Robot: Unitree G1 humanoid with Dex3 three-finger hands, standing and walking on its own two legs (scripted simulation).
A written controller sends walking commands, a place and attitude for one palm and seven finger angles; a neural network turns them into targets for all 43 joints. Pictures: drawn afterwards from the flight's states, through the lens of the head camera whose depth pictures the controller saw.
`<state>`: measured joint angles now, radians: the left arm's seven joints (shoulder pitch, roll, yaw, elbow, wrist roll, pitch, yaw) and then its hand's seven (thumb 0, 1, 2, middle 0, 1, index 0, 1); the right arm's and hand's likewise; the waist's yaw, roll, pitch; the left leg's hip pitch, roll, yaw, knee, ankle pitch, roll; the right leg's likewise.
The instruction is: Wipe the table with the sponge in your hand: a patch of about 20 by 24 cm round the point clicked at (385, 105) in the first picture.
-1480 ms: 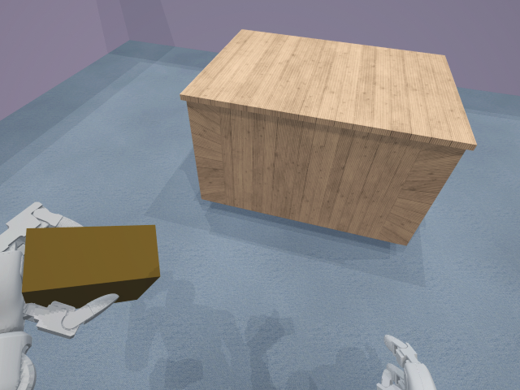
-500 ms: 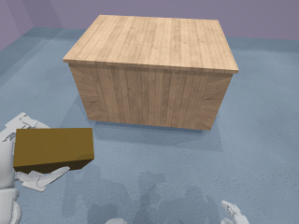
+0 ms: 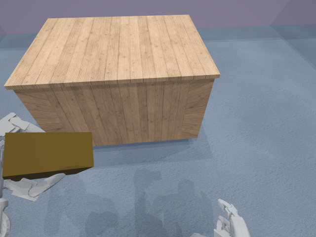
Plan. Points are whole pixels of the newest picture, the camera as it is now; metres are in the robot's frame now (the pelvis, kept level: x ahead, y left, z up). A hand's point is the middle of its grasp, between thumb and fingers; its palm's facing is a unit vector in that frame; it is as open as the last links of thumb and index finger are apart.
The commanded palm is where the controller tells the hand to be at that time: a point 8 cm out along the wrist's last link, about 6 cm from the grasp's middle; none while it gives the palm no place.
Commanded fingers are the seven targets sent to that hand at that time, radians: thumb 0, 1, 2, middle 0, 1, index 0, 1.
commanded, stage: walk to a spot facing it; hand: left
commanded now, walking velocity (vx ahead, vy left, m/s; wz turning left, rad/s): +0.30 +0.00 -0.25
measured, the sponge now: (60, 156) +0.23 +0.20 +0.16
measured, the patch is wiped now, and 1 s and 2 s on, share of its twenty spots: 0.00 0.00 0.00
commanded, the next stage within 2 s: turn to face it in 0.16 s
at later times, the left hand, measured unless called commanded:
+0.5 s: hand (86, 95) +0.38 +0.20 +0.17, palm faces +0.37 -0.84 -0.39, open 10.1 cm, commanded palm +0.33 +0.23 +0.18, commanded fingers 0.00 0.10 1.30 -1.20 -1.60 -1.20 -1.60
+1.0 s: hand (130, 88) +0.42 +0.10 +0.17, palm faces +0.18 -0.88 -0.44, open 10.1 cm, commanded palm +0.37 +0.16 +0.18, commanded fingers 0.00 0.10 1.30 -1.20 -1.60 -1.20 -1.60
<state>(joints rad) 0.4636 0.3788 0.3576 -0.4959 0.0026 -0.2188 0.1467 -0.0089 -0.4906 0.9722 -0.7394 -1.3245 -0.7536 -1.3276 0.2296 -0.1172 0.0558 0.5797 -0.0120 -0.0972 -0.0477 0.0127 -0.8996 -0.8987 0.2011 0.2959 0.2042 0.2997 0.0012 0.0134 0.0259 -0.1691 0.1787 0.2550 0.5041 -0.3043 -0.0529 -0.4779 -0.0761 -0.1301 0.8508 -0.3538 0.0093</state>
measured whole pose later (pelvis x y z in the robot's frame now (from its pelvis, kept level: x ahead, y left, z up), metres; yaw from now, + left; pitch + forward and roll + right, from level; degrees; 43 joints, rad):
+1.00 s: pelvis +0.16 -0.08 -0.01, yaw -12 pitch +1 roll +0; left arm 0.50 0.38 0.35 -0.54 -0.02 -0.20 0.16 -0.01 -0.49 0.98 -0.74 -1.33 -0.76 -1.33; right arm 0.22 -0.25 -0.01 0.59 0.00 -0.03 -0.06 0.02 -0.90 -0.90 0.20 0.30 0.20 0.30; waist -0.02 -0.01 0.03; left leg -0.28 0.05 0.10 0.57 -0.33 -0.02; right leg -0.29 0.03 -0.08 0.55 -0.27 -0.07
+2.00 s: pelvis +0.28 -0.18 -0.02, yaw -13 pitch -1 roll +0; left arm 0.47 0.39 0.35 -0.49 -0.01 -0.23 0.15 -0.01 -0.49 0.98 -0.74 -1.33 -0.76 -1.33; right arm 0.23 -0.16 0.02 0.61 0.01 -0.10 -0.05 0.01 -0.90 -0.90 0.20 0.30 0.20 0.30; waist 0.00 0.05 0.03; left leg -0.31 0.11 0.09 0.75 -0.42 -0.01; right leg -0.32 -0.04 -0.15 0.66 -0.32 -0.03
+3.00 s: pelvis +0.44 -0.20 +0.00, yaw -16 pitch -1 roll +1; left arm 0.49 0.42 0.36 -0.53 -0.02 -0.21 0.16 -0.01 -0.49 0.99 -0.74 -1.33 -0.76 -1.34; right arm 0.18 -0.21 -0.02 0.56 -0.01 -0.06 -0.07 0.01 -0.90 -0.90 0.20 0.30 0.20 0.30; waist 0.00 -0.04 0.05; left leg -0.28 0.03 0.09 0.53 -0.23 0.00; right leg -0.29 -0.02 -0.07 0.67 -0.43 0.00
